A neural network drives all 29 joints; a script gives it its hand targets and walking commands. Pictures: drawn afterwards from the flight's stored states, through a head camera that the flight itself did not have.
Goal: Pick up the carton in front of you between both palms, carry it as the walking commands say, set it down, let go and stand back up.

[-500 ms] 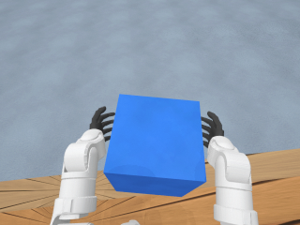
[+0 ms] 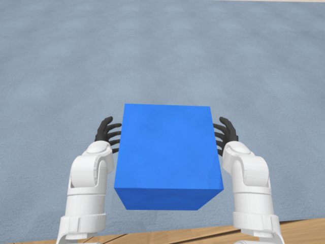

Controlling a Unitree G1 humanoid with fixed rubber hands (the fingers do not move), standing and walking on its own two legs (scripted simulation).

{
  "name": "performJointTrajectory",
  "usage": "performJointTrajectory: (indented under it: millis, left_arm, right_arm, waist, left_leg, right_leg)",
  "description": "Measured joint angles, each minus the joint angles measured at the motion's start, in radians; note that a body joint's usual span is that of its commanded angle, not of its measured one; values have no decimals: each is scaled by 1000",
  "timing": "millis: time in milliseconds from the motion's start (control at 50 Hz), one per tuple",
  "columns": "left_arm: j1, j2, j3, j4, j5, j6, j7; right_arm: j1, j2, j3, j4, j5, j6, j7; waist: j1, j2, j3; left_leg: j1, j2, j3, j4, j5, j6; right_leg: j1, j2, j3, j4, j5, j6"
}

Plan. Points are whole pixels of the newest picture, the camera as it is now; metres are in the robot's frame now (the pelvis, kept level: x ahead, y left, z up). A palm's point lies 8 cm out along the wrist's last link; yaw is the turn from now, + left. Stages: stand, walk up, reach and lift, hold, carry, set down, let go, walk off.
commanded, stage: carry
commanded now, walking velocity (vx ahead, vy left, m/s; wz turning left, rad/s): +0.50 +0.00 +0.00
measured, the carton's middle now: (164, 162) +0.34 +0.03 +0.02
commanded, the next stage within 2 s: none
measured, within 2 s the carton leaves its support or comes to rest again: neither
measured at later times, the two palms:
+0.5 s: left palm (142, 99) +0.71 +0.16 -0.08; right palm (210, 108) +0.68 -0.14 -0.07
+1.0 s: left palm (144, 73) +1.07 +0.21 -0.18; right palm (193, 77) +1.09 -0.09 -0.19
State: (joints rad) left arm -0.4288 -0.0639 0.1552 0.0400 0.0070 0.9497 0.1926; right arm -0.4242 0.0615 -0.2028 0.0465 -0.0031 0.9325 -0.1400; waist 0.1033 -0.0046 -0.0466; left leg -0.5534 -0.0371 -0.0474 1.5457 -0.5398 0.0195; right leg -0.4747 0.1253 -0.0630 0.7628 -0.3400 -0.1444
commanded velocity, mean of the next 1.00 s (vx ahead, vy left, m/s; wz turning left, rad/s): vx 0.50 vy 0.00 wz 0.00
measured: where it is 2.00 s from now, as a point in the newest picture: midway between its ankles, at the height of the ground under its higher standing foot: (167, 129)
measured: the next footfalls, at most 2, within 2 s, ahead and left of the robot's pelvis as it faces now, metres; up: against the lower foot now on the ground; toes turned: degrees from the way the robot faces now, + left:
left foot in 0.28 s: +0.35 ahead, +0.10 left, -0.13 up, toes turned +1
right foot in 0.68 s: +0.73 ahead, -0.06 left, -0.25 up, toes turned -3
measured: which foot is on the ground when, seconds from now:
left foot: up 0.00-0.26, down 0.28-0.68, up 0.70-1.00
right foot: down 0.00-0.28, up 0.30-0.66, down 0.68-1.00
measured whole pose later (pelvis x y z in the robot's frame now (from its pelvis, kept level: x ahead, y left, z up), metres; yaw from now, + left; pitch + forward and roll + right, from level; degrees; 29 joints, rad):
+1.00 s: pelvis +0.76 +0.03 -0.23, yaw +1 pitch +6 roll +0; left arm -0.37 -0.09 0.17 -0.03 -0.05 0.91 0.19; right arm -0.30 0.13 -0.21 -0.11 -0.04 0.92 -0.14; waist 0.11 0.01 0.05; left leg -0.77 0.04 0.01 0.85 -0.19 0.04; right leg -0.29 0.03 -0.08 0.59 -0.41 -0.06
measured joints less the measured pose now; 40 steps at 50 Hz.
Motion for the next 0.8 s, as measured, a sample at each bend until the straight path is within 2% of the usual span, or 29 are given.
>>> performJointTrajectory:
  millis: [40,80,120,160,180,220,240,260,280,300,320,340,380,440,460,500,540,580,640,660,680,700,720,760,800]
  left_arm:
    - [0,15,-3,40,-29,14,5]
    - [-5,18,-5,80,-46,18,8]
    - [-12,19,-8,102,-58,12,8]
    - [-20,15,-13,106,-69,-5,8]
    - [-23,12,-15,101,-73,-14,8]
    - [-29,9,-15,82,-81,-29,8]
    - [-29,8,-12,69,-83,-33,7]
    - [-26,8,-8,55,-83,-35,5]
    - [-20,12,0,35,-80,-33,1]
    - [-18,22,7,20,-76,-30,-7]
    - [-24,30,15,16,-71,-32,-20]
    - [-28,32,22,14,-59,-33,-28]
    - [-16,22,41,8,-27,-24,-42]
    - [32,-16,74,1,18,2,-54]
    - [47,-26,84,-1,30,9,-57]
    - [73,-44,100,-13,44,16,-60]
    - [91,-52,110,-39,48,15,-62]
    - [102,-53,111,-76,50,9,-61]
    - [103,-43,99,-131,40,-2,-54]
    - [96,-38,90,-138,37,-5,-51]
    - [86,-37,79,-136,38,-10,-47]
    - [68,-36,69,-128,42,-18,-42]
    - [39,-32,58,-109,39,-28,-33]
    - [2,-19,31,-69,23,-32,-12]
    - [8,-16,20,-51,-4,-21,-6]
  right_arm:
    - [29,32,-17,4,-36,12,3]
    - [59,55,-35,-3,-62,22,6]
    - [81,69,-47,-21,-74,22,6]
    - [95,69,-52,-54,-72,19,5]
    - [100,67,-52,-73,-68,16,3]
    - [103,60,-43,-105,-60,9,-2]
    - [101,55,-36,-115,-55,5,-5]
    - [95,49,-26,-119,-51,4,-9]
    - [81,45,-12,-116,-48,6,-13]
    - [63,46,1,-107,-49,5,-19]
    - [43,43,11,-95,-46,1,-26]
    - [24,34,24,-77,-37,1,-39]
    - [3,13,45,-42,-5,12,-49]
    - [13,-2,66,8,36,33,-64]
    - [16,-2,67,24,43,38,-67]
    - [16,-4,72,44,56,44,-69]
    - [9,-4,78,56,69,35,-70]
    - [-1,-3,82,51,79,20,-69]
    - [-19,-1,83,18,85,3,-64]
    - [-21,-3,81,3,85,1,-62]
    - [-21,-10,77,-10,83,0,-57]
    - [-32,-20,71,-13,80,-3,-50]
    - [-45,-32,62,-14,78,-10,-43]
    - [-36,-41,48,-24,66,-13,-38]
    - [-4,-22,29,-37,45,-2,-25]
  waist:
    - [26,0,-3]
    - [42,5,6]
    - [50,10,20]
    - [51,27,38]
    - [49,37,44]
    - [33,49,42]
    - [19,52,36]
    - [-2,56,29]
    - [-34,62,22]
    - [-71,48,9]
    - [-106,28,-2]
    - [-133,18,-9]
    - [-181,18,-18]
    - [-229,13,-18]
    - [-238,7,-11]
    - [-253,-2,7]
    - [-259,-18,30]
    - [-256,-35,48]
    - [-238,-51,51]
    - [-224,-54,47]
    - [-201,-47,38]
    - [-177,-22,30]
    - [-150,6,33]
    - [-93,13,40]
    - [-54,11,46]
  left_leg:
    - [-77,20,-21,-172,47,-5]
    - [-145,38,-25,-288,150,-1]
    - [-189,53,-23,-423,358,10]
    - [-180,60,-15,-634,573,13]
    - [-160,59,-7,-739,656,15]
    - [-115,46,22,-846,813,33]
    - [-80,39,42,-881,854,43]
    - [-26,33,68,-926,867,54]
    - [46,26,99,-980,861,68]
    - [98,8,119,-978,681,73]
    - [112,-17,134,-938,454,89]
    - [111,-38,137,-887,291,97]
    - [101,-61,137,-797,220,113]
    - [128,-79,131,-712,62,110]
    - [148,-80,130,-702,31,98]
    - [185,-81,119,-674,-30,94]
    - [230,-82,107,-645,-100,94]
    - [281,-82,99,-610,-179,87]
    - [349,-79,103,-509,-290,64]
    - [363,-72,112,-445,-210,49]
    - [361,-60,120,-344,-167,30]
    - [325,-39,110,-224,-151,22]
    - [260,-23,79,-100,-153,13]
    - [125,-10,36,28,-80,11]
    - [-2,13,13,8,7,12]
  right_leg:
    - [10,4,-2,50,-58,14]
    - [34,3,0,85,-121,14]
    - [57,-1,11,127,-189,16]
    - [87,-3,22,172,-262,23]
    - [103,-3,27,197,-302,27]
    - [132,-8,25,267,-390,32]
    - [142,-14,15,321,-423,36]
    - [144,-25,-6,399,-410,21]
    - [133,-40,-28,509,-310,4]
    - [105,-61,-25,632,-261,15]
    - [59,-74,2,739,-267,40]
    - [4,-75,38,814,-265,59]
    - [-102,-89,80,827,-222,80]
    - [-214,-126,109,577,-140,118]
    - [-242,-136,110,497,-83,122]
    - [-291,-155,106,372,107,111]
    - [-293,-166,100,164,357,96]
    - [-251,-165,83,-47,540,84]
    - [-143,-154,32,-272,702,66]
    - [-86,-150,8,-336,721,59]
    - [-24,-142,-10,-362,620,53]
    - [-2,-121,-21,-334,407,52]
    - [-25,-93,-30,-269,266,47]
    - [-61,-74,-39,-171,226,26]
    - [-54,-65,-40,-124,140,30]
